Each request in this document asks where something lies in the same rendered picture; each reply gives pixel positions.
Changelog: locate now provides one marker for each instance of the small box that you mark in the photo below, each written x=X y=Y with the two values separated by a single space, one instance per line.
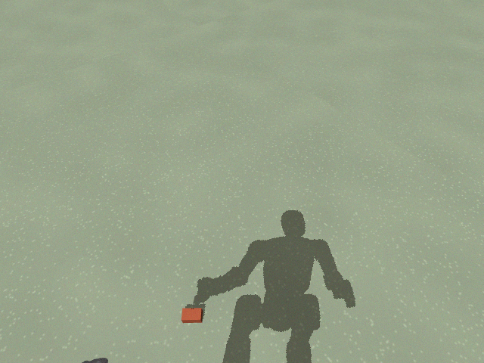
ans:
x=192 y=315

